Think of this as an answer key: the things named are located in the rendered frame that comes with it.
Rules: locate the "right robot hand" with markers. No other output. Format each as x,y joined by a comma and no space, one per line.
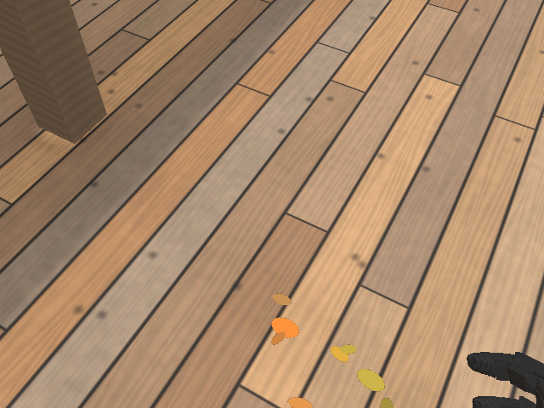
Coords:
521,370

